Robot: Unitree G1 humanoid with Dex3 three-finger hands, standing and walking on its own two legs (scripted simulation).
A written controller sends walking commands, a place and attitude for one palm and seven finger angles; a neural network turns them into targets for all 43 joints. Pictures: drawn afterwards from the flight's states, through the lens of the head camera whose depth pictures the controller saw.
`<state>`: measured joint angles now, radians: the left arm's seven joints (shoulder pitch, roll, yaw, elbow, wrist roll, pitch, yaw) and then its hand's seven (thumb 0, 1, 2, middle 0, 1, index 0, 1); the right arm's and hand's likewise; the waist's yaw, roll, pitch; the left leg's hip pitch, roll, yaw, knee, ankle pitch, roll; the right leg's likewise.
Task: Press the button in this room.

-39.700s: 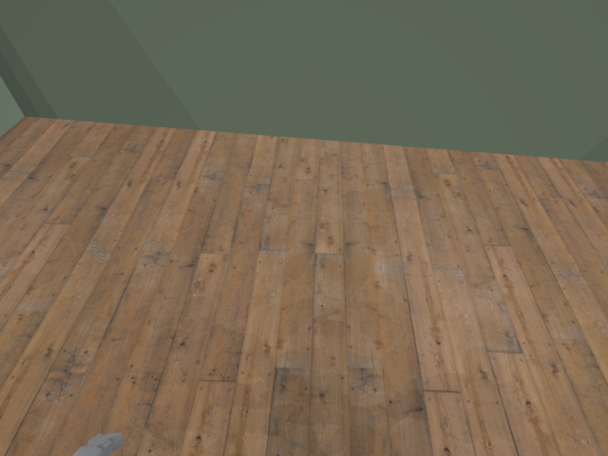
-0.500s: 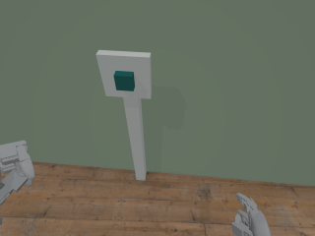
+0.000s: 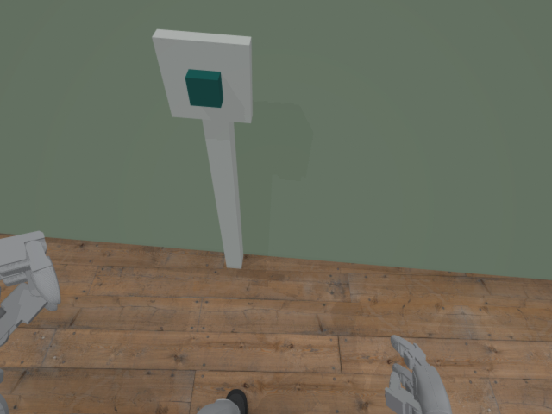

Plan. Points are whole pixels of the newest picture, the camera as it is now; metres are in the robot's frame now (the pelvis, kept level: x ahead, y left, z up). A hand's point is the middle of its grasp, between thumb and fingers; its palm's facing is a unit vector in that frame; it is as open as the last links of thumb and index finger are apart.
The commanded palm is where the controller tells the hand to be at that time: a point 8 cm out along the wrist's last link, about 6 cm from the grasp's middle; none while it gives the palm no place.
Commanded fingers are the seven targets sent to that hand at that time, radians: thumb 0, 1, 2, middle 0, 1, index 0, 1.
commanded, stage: step back with the hand held close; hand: left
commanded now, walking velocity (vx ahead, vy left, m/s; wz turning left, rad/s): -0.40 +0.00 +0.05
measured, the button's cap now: (205, 87) +0.65 +0.19 +0.09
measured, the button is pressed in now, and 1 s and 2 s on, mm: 0 0 0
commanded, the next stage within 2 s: stop stepping back and stand still in 0.40 s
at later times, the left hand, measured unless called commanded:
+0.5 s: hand out of the picture +0.04 +0.20 +0.16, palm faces +0.30 -0.83 -0.47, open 3.1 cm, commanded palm -0.03 +0.26 +0.19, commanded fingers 0.00 0.90 0.90 -1.30 -1.50 -1.30 -1.50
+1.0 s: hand out of the picture -0.06 +0.23 +0.19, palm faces +0.48 -0.74 -0.47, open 3.1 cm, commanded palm -0.13 +0.26 +0.19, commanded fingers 0.00 0.90 0.90 -1.30 -1.50 -1.30 -1.50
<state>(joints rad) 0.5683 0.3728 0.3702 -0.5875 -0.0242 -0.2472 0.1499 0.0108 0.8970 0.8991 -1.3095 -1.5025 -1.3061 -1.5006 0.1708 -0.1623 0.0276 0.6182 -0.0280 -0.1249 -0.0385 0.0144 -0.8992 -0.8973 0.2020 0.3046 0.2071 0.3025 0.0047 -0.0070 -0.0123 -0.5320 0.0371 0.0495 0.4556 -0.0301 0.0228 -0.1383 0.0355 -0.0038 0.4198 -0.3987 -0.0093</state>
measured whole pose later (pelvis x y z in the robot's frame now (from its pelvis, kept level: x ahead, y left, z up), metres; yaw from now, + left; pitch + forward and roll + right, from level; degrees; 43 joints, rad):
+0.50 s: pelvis -0.15 -0.03 -0.01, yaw +2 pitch +2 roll -1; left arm 0.61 0.45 0.36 -0.64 -0.04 -0.20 0.12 0.01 0.89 0.90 -1.31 -1.50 -1.30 -1.50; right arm 0.15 -0.19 0.00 0.52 -0.01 -0.08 -0.05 0.01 -0.90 -0.90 0.20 0.30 0.20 0.30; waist -0.02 -0.02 0.01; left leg -0.55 0.01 -0.02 0.46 -0.04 0.00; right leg -0.28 0.06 -0.04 0.62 -0.40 -0.04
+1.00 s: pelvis -0.24 -0.03 +0.00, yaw +4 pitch +0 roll +0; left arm 0.58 0.42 0.39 -0.55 0.00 -0.21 0.17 0.01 0.89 0.90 -1.31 -1.50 -1.31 -1.50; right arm 0.29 -0.16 0.04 0.64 -0.02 -0.15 -0.05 0.01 -0.90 -0.90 0.20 0.30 0.21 0.30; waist -0.03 -0.01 -0.08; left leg -0.20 0.04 0.02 0.55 -0.35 -0.03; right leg -0.31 0.01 -0.12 0.61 -0.37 0.00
